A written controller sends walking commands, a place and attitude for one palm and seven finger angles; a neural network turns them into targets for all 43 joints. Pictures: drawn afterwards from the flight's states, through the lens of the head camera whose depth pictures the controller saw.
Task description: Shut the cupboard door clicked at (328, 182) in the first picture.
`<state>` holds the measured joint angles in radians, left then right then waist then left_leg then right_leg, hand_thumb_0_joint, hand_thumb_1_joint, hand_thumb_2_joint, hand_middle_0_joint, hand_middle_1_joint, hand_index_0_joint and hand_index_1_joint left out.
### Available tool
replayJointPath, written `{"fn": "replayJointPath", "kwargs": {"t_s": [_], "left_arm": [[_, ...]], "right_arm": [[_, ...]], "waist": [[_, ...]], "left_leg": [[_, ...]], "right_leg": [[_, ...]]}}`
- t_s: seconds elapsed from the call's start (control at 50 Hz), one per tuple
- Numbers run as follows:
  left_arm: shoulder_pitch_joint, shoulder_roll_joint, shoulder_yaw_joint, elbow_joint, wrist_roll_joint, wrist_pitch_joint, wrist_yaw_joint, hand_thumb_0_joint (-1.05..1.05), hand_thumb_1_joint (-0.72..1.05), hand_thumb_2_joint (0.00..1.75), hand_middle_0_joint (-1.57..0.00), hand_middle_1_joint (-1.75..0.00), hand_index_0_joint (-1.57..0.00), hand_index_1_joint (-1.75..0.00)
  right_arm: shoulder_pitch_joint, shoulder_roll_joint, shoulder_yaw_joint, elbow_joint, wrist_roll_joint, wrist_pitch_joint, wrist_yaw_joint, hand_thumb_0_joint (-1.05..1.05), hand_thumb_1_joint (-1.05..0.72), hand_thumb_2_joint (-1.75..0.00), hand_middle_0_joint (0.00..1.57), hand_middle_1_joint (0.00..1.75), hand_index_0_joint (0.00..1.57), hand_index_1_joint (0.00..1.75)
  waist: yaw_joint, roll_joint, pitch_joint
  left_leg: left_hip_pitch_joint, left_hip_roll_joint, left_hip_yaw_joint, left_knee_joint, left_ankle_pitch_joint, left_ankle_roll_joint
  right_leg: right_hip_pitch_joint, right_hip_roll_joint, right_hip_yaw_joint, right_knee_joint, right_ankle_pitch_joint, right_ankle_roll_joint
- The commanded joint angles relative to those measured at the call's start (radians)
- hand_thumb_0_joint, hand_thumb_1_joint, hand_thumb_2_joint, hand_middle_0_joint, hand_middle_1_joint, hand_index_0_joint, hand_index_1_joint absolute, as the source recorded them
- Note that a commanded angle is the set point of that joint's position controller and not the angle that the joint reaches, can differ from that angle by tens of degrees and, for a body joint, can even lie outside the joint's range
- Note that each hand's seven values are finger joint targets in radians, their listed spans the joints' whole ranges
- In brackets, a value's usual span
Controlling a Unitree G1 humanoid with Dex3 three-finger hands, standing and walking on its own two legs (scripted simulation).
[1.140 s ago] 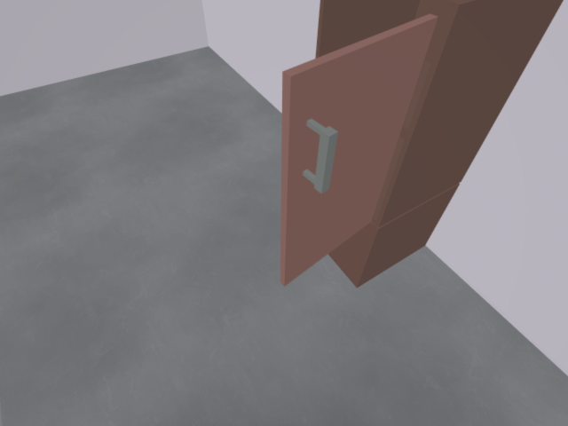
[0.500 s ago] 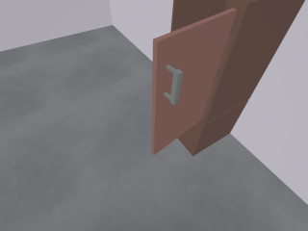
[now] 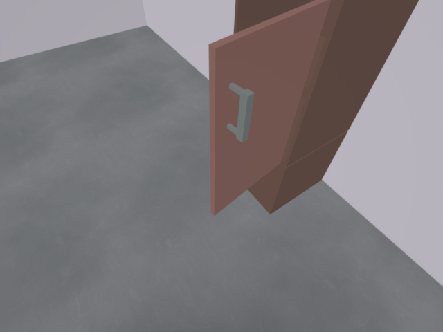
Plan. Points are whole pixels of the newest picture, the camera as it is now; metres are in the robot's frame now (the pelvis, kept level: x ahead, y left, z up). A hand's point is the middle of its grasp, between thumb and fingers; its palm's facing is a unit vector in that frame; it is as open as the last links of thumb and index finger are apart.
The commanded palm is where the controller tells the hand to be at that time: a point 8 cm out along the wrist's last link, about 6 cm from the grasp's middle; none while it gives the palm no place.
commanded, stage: walk around to get in front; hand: left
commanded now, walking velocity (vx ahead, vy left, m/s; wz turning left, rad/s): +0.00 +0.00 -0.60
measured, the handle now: (238, 113) +0.53 +0.00 +0.10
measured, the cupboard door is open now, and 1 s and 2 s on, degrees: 98 98 98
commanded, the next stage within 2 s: none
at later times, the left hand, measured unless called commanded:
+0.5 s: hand out of the picture +0.09 +0.16 -0.17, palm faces -0.21 -0.93 -0.29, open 7.4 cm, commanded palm none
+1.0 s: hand (168, 301) +0.20 +0.13 -0.17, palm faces -0.52 -0.84 -0.19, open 7.4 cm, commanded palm none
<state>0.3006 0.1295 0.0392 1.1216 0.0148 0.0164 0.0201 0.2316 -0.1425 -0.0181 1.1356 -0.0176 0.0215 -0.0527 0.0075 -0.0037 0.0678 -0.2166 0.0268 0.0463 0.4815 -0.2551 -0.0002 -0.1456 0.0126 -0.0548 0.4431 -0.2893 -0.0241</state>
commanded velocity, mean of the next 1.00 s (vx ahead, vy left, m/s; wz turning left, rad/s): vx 0.00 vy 0.00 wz -0.60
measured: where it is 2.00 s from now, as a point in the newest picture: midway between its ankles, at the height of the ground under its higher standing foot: outside the picture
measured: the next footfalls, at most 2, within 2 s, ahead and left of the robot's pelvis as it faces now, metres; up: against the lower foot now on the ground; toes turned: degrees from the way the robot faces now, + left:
right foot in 0.36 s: -0.01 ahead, -0.15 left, +0.00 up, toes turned -14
left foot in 0.76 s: +0.08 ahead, +0.09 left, +0.00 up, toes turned -24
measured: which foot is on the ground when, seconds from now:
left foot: down 0.00-0.36, up 0.38-0.74, down 0.76-1.00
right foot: down 0.00-0.12, up 0.14-0.34, down 0.36-0.74, up 0.76-1.00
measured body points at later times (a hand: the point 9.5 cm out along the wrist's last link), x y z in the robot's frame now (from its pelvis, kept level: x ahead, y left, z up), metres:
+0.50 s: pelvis -0.02 -0.04 -0.01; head +0.04 -0.07 +0.44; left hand +0.10 +0.21 -0.14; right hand +0.00 -0.31 -0.16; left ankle -0.01 +0.11 -0.67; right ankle -0.05 -0.14 -0.74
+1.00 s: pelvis +0.01 +0.00 +0.00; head +0.09 -0.01 +0.45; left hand +0.23 +0.17 -0.16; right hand -0.07 -0.24 -0.12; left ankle +0.04 +0.10 -0.74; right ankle -0.08 -0.13 -0.66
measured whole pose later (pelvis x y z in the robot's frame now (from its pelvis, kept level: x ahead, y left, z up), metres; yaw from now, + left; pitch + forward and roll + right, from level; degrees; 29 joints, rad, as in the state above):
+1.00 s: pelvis +0.01 +0.00 +0.00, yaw -34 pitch +2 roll -3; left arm 0.14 0.28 0.10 0.90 0.02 0.06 -0.03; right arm 0.22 -0.17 -0.02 0.90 -0.03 0.00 -0.04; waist 0.01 -0.03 0.13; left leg -0.20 0.11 0.13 0.47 -0.30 0.01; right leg -0.50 -0.03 -0.02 1.02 -0.42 0.07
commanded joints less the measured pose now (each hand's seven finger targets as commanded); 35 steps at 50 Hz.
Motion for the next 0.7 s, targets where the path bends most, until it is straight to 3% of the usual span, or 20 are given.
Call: {"fn": "replayJointPath", "kwargs": {"t_s": [0.0,0.04,0.08,0.1,0.12,0.14,0.16,0.24,0.28,0.3,0.32,0.34,0.36,0.38,0.42,0.48,0.52,0.62,0.66,0.68], "left_arm": [[0.024,0.152,0.052,-0.066,0.005,0.008,0.001,0.0,0.9,0.9,-0.2,-0.3,-0.2,-0.3],[0.001,0.154,0.059,-0.09,0.006,0.011,-0.004,0.0,0.9,0.9,-0.2,-0.3,-0.2,-0.3],[-0.024,0.137,0.061,-0.121,0.006,0.016,-0.011,0.0,0.9,0.9,-0.2,-0.3,-0.2,-0.3],[-0.039,0.119,0.059,-0.135,0.006,0.02,-0.015,0.0,0.9,0.9,-0.2,-0.3,-0.2,-0.3],[-0.071,0.116,0.062,-0.155,0.009,0.027,-0.019,0.0,0.9,0.9,-0.2,-0.3,-0.2,-0.3],[-0.08,0.119,0.066,-0.168,0.01,0.03,-0.022,0.0,0.9,0.9,-0.2,-0.3,-0.2,-0.3],[-0.086,0.123,0.07,-0.174,0.011,0.032,-0.027,0.0,0.9,0.9,-0.2,-0.3,-0.2,-0.3],[-0.059,0.103,0.063,-0.186,0.008,0.023,-0.042,0.0,0.9,0.9,-0.2,-0.3,-0.2,-0.3],[-0.01,0.118,0.068,-0.177,0.007,0.019,-0.042,0.0,0.9,0.9,-0.2,-0.3,-0.2,-0.3],[0.032,0.147,0.077,-0.165,0.01,0.015,-0.04,0.0,0.9,0.9,-0.2,-0.3,-0.2,-0.3],[0.056,0.236,0.09,-0.162,0.02,0.001,-0.03,0.0,0.9,0.9,-0.2,-0.3,-0.2,-0.3],[0.053,0.342,0.107,-0.177,0.022,-0.006,-0.012,0.0,0.9,0.9,-0.2,-0.3,-0.2,-0.3],[0.061,0.338,0.105,-0.178,0.012,-0.003,-0.003,0.0,0.9,0.9,-0.2,-0.3,-0.2,-0.3],[0.004,0.308,0.099,-0.195,0.013,0.001,0.0,0.0,0.9,0.9,-0.2,-0.3,-0.2,-0.3],[-0.086,0.27,0.09,-0.225,0.016,0.001,0.0,0.0,0.9,0.9,-0.2,-0.3,-0.2,-0.3],[-0.061,0.267,0.086,-0.231,0.016,-0.009,0.003,0.0,0.9,0.9,-0.2,-0.3,-0.2,-0.3],[-0.036,0.283,0.089,-0.227,0.017,-0.009,0.002,0.0,0.9,0.9,-0.2,-0.3,-0.2,-0.3],[-0.035,0.292,0.096,-0.234,0.017,-0.002,0.0,0.0,0.9,0.9,-0.2,-0.3,-0.2,-0.3],[-0.074,0.282,0.095,-0.244,0.014,0.004,0.0,0.0,0.9,0.9,-0.2,-0.3,-0.2,-0.3],[-0.098,0.271,0.091,-0.253,0.008,0.008,-0.001,0.0,0.9,0.9,-0.2,-0.3,-0.2,-0.3]], "right_arm": [[0.051,-0.118,-0.042,-0.064,-0.004,0.0,-0.011,0.0,-0.9,-0.9,0.2,0.3,0.2,0.3],[0.051,-0.136,-0.049,-0.084,-0.004,-0.003,-0.012,0.0,-0.9,-0.9,0.2,0.3,0.2,0.3],[0.061,-0.176,-0.061,-0.096,-0.008,-0.01,-0.017,0.0,-0.9,-0.9,0.2,0.3,0.2,0.3],[0.075,-0.202,-0.067,-0.1,-0.011,-0.014,-0.019,0.0,-0.9,-0.9,0.2,0.3,0.2,0.3],[0.093,-0.211,-0.07,-0.105,-0.015,-0.019,-0.02,0.0,-0.9,-0.9,0.2,0.3,0.2,0.3],[0.089,-0.214,-0.064,-0.115,-0.015,-0.022,-0.02,0.0,-0.9,-0.9,0.2,0.3,0.2,0.3],[0.063,-0.211,-0.063,-0.132,-0.018,-0.024,-0.019,0.0,-0.9,-0.9,0.2,0.3,0.2,0.3],[-0.027,-0.233,-0.072,-0.178,-0.023,-0.026,-0.012,0.0,-0.9,-0.9,0.2,0.3,0.2,0.3],[-0.043,-0.249,-0.08,-0.191,-0.019,-0.017,-0.004,0.0,-0.9,-0.9,0.2,0.3,0.2,0.3],[-0.06,-0.243,-0.083,-0.199,-0.011,-0.012,0.001,0.0,-0.9,-0.9,0.2,0.3,0.2,0.3],[-0.057,-0.192,-0.077,-0.219,0.001,-0.005,0.009,0.0,-0.9,-0.9,0.2,0.3,0.2,0.3],[-0.094,-0.142,-0.063,-0.275,-0.001,0.002,0.02,0.0,-0.9,-0.9,0.2,0.3,0.2,0.3],[-0.123,-0.174,-0.069,-0.273,-0.003,0.012,0.021,0.0,-0.9,-0.9,0.2,0.3,0.2,0.3],[-0.134,-0.168,-0.072,-0.268,0.0,0.012,0.027,0.0,-0.9,-0.9,0.2,0.3,0.2,0.3],[-0.14,-0.172,-0.075,-0.266,-0.004,0.01,0.029,0.0,-0.9,-0.9,0.2,0.3,0.2,0.3],[-0.135,-0.147,-0.069,-0.267,0.002,0.006,0.03,0.0,-0.9,-0.9,0.2,0.3,0.2,0.3],[-0.151,-0.138,-0.066,-0.278,0.006,0.004,0.026,0.0,-0.9,-0.9,0.2,0.3,0.2,0.3],[-0.144,-0.146,-0.062,-0.306,0.017,-0.009,0.016,0.0,-0.9,-0.9,0.2,0.3,0.2,0.3],[-0.084,-0.151,-0.061,-0.293,0.02,-0.018,0.009,0.0,-0.9,-0.9,0.2,0.3,0.2,0.3],[-0.042,-0.157,-0.062,-0.278,0.021,-0.023,0.007,0.0,-0.9,-0.9,0.2,0.3,0.2,0.3]], "waist": [[-0.015,-0.029,0.003],[-0.018,0.01,-0.02],[-0.024,0.116,-0.023],[-0.028,0.214,-0.029],[-0.043,0.249,-0.03],[-0.034,0.227,-0.033],[-0.024,0.183,-0.022],[0.014,0.146,-0.069],[0.037,0.13,-0.077],[0.064,0.062,-0.084],[0.078,-0.202,-0.071],[0.083,-0.418,-0.059],[0.091,-0.299,-0.054],[0.061,-0.202,-0.023],[0.024,-0.204,-0.019],[0.023,-0.109,-0.092],[0.034,-0.093,-0.113],[0.03,-0.155,-0.135],[-0.004,-0.157,-0.144],[-0.029,-0.144,-0.147]], "left_leg": [[0.013,0.084,-0.009,0.031,0.107,0.012],[0.037,0.117,-0.04,0.004,0.113,0.026],[0.074,0.219,-0.148,-0.088,0.125,0.081],[0.087,0.308,-0.222,-0.157,0.158,0.136],[0.087,0.375,-0.255,-0.206,0.201,0.189],[0.082,0.4,-0.259,-0.211,0.208,0.212],[0.052,0.397,-0.226,-0.21,0.205,0.208],[0.058,0.335,-0.048,-0.103,0.316,0.137],[0.01,0.302,0.013,-0.013,0.257,0.092],[-0.06,0.264,0.054,0.08,0.157,0.051],[-0.191,0.145,0.125,0.298,-0.077,-0.018],[-0.369,0.023,0.1,0.549,-0.368,-0.058],[-0.375,0.043,-0.029,0.66,-0.351,-0.045],[-0.394,0.059,-0.048,0.698,-0.279,-0.04],[-0.398,0.058,-0.065,0.706,-0.188,-0.051],[-0.326,0.027,-0.047,0.59,-0.174,-0.062],[-0.3,0.009,-0.041,0.511,-0.185,-0.063],[-0.236,-0.023,-0.051,0.338,-0.202,-0.052],[-0.118,-0.027,-0.053,0.153,-0.134,-0.047],[0.004,-0.026,-0.051,0.03,-0.038,-0.043]], "right_leg": [[-0.113,-0.153,0.178,-0.043,0.234,-0.052],[-0.143,-0.117,0.165,0.008,0.23,-0.04],[-0.222,-0.043,0.107,0.143,0.158,-0.006],[-0.265,-0.009,0.055,0.286,-0.031,0.01],[-0.306,-0.008,0.039,0.459,-0.238,0.019],[-0.323,-0.034,0.071,0.55,-0.277,0.019],[-0.333,-0.047,0.085,0.578,-0.268,0.022],[-0.215,-0.057,0.029,0.366,-0.193,0.032],[-0.111,-0.034,-0.007,0.201,-0.068,0.033],[-0.016,-0.036,-0.008,0.068,0.07,0.031],[0.052,-0.181,0.221,-0.127,0.209,-0.013],[0.039,-0.397,0.556,-0.175,0.429,-0.13],[0.013,-0.398,0.523,-0.148,0.384,-0.191],[-0.036,-0.348,0.48,-0.148,0.203,-0.199],[-0.043,-0.269,0.429,-0.109,0.23,-0.164],[0.022,-0.233,0.385,-0.055,0.437,-0.157],[0.052,-0.232,0.401,-0.038,0.501,-0.169],[0.071,-0.218,0.462,-0.003,0.592,-0.176],[0.01,-0.191,0.458,0.045,0.6,-0.142],[-0.072,-0.16,0.444,0.075,0.54,-0.103]]}}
